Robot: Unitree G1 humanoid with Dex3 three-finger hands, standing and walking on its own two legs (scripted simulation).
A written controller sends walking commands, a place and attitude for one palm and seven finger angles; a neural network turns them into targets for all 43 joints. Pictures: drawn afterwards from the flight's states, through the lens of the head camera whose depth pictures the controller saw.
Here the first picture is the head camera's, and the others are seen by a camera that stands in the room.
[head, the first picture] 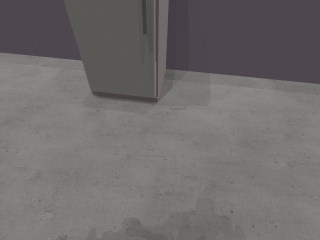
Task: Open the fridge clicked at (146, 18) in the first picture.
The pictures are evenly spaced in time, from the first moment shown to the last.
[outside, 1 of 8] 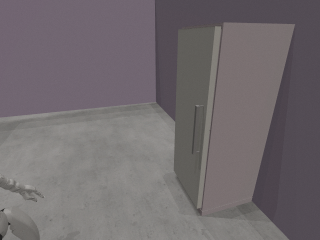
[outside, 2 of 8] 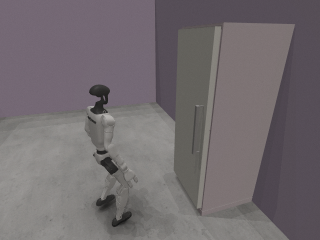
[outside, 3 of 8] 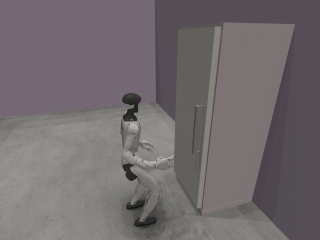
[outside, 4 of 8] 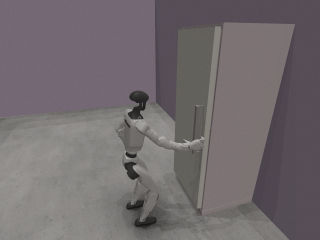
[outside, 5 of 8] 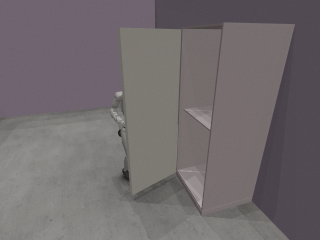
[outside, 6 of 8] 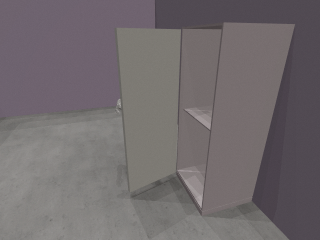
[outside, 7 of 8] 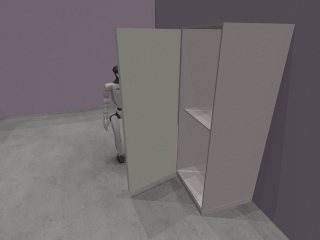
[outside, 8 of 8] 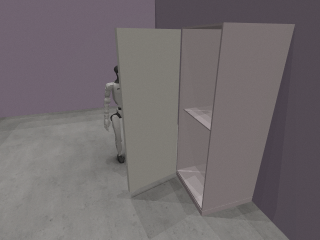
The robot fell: no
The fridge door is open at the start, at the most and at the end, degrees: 0 85 75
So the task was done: yes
